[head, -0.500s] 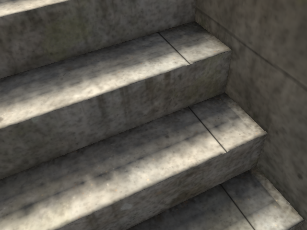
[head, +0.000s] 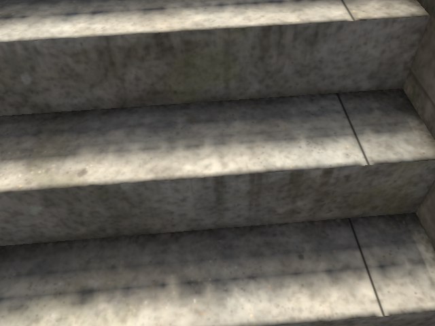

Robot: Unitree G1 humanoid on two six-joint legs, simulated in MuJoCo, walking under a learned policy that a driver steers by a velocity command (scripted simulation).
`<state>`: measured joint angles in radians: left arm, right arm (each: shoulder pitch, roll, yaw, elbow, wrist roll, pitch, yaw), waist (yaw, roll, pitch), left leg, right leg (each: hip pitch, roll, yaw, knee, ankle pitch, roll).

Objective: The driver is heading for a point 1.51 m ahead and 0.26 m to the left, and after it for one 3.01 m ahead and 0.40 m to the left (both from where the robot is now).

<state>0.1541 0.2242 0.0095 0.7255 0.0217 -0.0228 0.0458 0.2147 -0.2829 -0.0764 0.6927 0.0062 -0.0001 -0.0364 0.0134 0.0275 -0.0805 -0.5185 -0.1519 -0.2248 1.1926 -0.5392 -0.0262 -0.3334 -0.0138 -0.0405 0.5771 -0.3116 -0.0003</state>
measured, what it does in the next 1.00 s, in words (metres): climbs, turning left: left foot 0.19 m higher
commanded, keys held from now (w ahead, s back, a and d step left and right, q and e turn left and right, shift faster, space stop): q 0.58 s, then e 0.42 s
